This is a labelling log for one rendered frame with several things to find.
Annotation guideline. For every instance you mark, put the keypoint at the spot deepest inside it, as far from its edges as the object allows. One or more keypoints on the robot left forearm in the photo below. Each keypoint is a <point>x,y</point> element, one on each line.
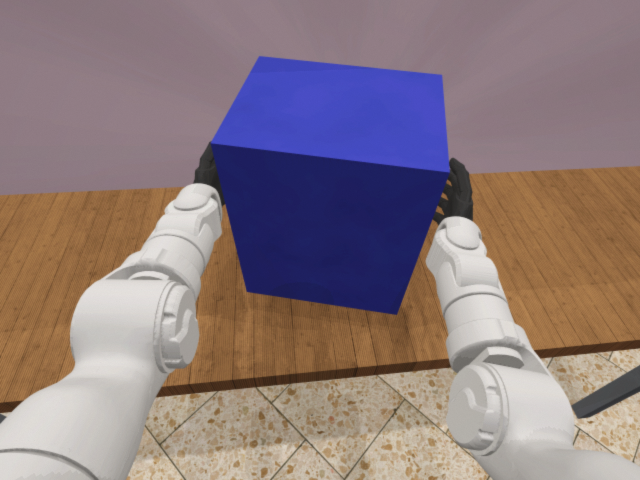
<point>180,246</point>

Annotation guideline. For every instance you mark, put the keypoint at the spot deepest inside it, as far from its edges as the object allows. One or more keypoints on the robot left hand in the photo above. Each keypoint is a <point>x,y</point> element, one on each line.
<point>207,173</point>

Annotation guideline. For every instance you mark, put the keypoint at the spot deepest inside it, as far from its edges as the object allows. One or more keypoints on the robot right upper arm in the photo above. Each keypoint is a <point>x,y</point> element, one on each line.
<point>518,425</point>

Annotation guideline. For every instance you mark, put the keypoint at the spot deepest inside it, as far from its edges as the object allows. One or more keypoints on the table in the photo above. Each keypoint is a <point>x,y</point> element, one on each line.
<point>565,243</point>

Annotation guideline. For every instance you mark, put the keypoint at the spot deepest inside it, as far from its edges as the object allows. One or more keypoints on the carton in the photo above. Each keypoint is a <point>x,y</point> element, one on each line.
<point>331,175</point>

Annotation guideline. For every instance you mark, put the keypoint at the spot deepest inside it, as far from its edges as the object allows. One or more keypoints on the robot right hand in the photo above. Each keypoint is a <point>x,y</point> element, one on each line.
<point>459,195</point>

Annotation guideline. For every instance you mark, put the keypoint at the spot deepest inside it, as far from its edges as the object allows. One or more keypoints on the robot right forearm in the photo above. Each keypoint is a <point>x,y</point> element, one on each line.
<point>478,319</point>

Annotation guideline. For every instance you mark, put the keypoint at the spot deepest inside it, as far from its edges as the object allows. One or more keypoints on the robot left upper arm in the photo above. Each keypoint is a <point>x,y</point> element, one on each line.
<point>128,336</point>

